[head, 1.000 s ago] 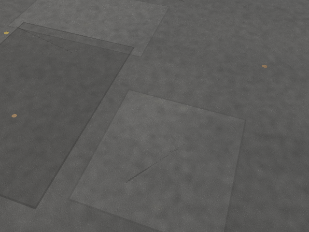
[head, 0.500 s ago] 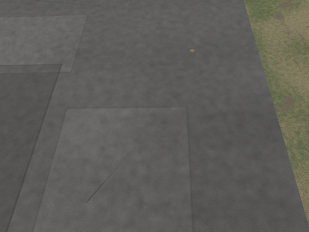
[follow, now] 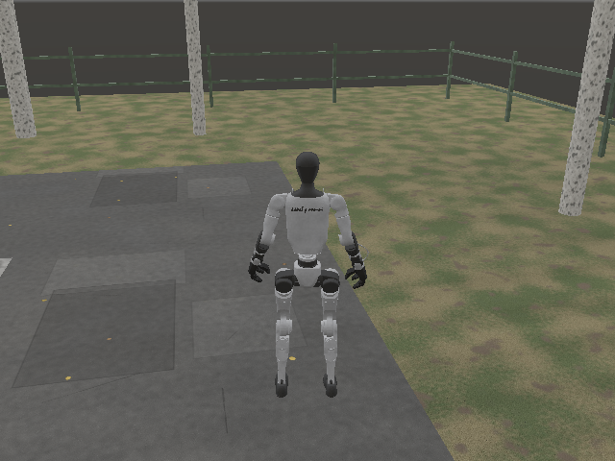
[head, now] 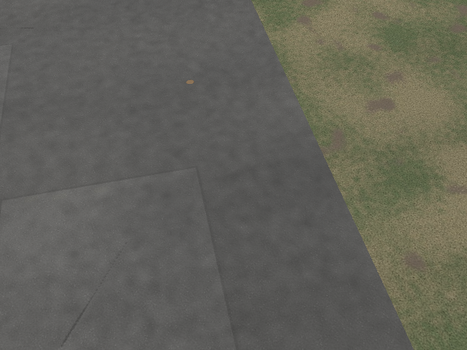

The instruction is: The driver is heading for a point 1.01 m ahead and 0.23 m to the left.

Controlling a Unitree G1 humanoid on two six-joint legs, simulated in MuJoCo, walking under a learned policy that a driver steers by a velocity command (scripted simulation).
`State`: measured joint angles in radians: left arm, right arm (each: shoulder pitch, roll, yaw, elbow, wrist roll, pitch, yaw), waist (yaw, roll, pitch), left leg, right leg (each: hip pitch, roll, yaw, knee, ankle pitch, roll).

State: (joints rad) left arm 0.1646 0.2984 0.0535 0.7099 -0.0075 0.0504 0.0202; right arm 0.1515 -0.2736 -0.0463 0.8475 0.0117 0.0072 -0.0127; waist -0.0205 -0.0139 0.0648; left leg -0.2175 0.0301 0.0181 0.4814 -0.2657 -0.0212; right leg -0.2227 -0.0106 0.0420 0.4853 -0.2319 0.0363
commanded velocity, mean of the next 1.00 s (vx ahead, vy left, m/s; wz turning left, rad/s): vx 0.18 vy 0.00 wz -0.04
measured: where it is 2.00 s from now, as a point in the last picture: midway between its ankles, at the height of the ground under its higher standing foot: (215, 232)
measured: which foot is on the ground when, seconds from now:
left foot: down 0.00-1.00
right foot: down 0.00-0.66, up 0.68-1.00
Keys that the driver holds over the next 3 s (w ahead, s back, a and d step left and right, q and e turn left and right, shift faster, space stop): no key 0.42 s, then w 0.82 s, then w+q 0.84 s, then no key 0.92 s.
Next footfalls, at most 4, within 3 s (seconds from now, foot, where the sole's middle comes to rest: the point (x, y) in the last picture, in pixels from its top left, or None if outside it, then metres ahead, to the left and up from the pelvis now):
1.14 right None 0.45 -0.10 -0.77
1.68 left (182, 262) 0.73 0.17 -0.77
2.16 right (214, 177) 1.06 0.08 -0.77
2.52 left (148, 204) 0.95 0.30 -0.77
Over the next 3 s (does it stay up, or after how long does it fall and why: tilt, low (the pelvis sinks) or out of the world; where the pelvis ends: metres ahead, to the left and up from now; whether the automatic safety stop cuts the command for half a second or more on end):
stays up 0.98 0.18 0.00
